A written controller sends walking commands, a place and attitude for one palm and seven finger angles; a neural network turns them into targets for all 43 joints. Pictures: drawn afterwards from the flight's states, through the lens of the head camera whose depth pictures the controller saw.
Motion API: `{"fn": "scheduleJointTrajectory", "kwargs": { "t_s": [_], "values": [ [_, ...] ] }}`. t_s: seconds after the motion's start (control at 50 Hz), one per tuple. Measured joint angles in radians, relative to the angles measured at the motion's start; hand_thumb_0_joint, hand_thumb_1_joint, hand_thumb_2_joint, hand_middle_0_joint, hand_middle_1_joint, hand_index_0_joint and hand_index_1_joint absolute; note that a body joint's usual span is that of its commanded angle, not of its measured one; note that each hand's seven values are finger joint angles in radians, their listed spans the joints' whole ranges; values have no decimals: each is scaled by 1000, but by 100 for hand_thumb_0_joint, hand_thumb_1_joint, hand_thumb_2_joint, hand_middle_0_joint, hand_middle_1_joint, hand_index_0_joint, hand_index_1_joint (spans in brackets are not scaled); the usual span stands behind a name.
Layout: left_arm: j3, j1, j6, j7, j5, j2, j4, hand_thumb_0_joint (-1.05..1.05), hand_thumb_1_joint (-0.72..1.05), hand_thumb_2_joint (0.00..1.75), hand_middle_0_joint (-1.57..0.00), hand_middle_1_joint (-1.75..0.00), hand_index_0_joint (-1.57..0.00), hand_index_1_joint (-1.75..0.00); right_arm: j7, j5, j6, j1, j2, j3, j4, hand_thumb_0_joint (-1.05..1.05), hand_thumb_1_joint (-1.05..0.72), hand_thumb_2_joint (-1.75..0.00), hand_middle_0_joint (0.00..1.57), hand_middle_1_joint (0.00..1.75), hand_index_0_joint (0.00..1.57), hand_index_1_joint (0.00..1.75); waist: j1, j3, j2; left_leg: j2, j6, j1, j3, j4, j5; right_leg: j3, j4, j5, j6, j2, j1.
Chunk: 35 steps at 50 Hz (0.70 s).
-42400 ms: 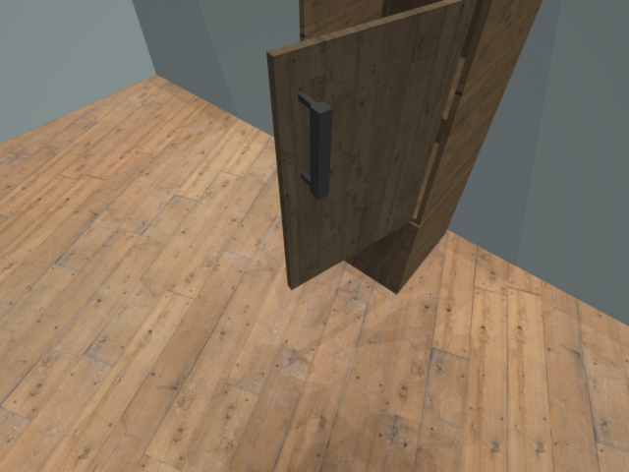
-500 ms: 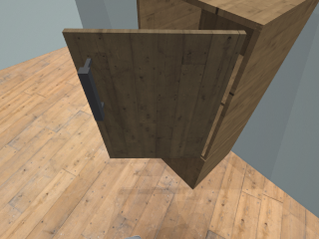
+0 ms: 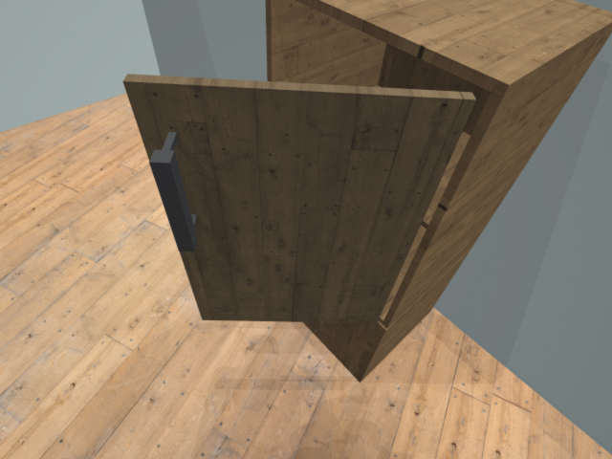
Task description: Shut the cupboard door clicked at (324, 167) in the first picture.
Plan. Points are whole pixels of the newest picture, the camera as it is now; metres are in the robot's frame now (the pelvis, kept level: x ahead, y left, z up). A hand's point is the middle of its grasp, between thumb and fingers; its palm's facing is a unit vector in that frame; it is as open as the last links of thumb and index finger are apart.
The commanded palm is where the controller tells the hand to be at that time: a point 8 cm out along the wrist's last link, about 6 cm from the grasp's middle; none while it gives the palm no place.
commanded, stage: come to a stop and stand still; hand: left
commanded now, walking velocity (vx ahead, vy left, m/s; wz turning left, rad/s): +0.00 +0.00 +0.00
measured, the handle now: (180, 195) +0.43 +0.21 +0.10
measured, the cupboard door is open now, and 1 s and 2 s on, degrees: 48 48 48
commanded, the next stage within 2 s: look again from close up in 0.04 s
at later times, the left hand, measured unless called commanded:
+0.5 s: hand out of the picture -0.01 +0.18 -0.18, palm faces -0.01 -0.98 -0.18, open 7.4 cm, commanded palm none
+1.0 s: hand (171, 382) +0.20 +0.17 +0.03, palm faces +0.16 -0.99 +0.00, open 6.9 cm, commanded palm +0.09 +0.23 -0.04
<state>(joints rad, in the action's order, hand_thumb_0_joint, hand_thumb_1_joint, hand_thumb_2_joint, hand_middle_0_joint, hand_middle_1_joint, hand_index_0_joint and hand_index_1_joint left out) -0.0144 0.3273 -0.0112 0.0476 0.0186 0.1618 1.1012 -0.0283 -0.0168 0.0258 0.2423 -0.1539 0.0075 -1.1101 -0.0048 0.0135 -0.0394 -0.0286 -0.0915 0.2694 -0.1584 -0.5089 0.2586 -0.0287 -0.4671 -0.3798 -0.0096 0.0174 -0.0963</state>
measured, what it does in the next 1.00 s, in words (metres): steps on the spot: right foot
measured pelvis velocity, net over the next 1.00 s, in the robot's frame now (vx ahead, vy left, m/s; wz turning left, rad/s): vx -0.03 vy -0.01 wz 0.11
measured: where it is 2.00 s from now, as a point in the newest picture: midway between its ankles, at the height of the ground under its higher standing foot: outside the picture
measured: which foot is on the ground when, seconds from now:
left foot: down 0.00-1.00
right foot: down 0.00-0.78, up 0.80-0.94, down 0.96-1.00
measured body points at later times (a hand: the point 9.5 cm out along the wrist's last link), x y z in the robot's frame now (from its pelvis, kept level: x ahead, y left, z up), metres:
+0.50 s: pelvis +0.00 +0.01 +0.00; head +0.02 +0.02 +0.45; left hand -0.01 +0.23 -0.16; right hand +0.02 -0.22 -0.15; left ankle +0.01 +0.06 -0.73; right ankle -0.08 -0.12 -0.73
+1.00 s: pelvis -0.03 -0.01 -0.03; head -0.05 -0.01 +0.42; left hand +0.18 +0.22 +0.03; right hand +0.11 -0.25 -0.12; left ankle +0.01 +0.06 -0.73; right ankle +0.03 -0.10 -0.74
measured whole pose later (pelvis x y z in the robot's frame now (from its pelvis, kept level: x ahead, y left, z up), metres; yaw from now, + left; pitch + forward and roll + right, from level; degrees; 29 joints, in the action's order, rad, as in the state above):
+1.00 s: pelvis -0.03 -0.01 -0.03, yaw +6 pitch +1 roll +2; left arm 0.07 0.28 -0.32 -0.04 -0.20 0.17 0.08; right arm 0.01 0.02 0.30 0.29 -0.24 -0.01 -0.75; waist -0.07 -0.08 -0.03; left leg -0.10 -0.06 0.49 -0.10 -0.77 0.32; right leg -0.02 -0.83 -0.34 0.04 0.02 -0.52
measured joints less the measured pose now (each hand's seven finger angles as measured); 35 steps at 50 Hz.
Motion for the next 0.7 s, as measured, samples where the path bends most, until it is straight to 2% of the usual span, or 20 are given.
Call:
{"fn": "scheduleJointTrajectory", "kwargs": {
  "t_s": [0.7],
  "values": [
    [4,-27,9,-6,0,14,13,0,91,90,-20,-30,-20,-30,1,0,-2,-12,0,3,-40,1,-92,-90,20,30,20,30,1,18,-1,-28,-15,-49,-11,72,-29,9,44,19,-18,25,34]
  ]
}}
